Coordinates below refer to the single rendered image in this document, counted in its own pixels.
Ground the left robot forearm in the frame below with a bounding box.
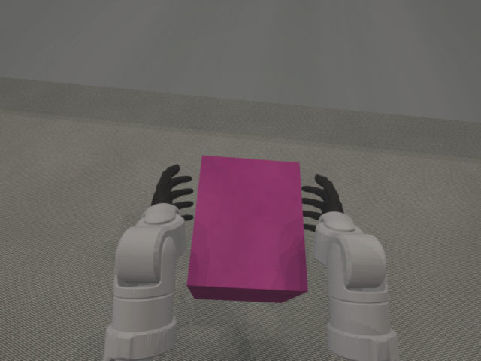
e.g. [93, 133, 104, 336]
[103, 203, 187, 361]

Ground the carton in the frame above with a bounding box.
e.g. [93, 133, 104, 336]
[187, 156, 308, 303]

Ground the right robot hand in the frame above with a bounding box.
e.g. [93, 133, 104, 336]
[301, 174, 344, 232]

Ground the right robot forearm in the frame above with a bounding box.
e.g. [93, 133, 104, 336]
[313, 211, 400, 361]

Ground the left robot hand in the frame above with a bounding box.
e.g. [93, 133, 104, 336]
[150, 165, 193, 221]

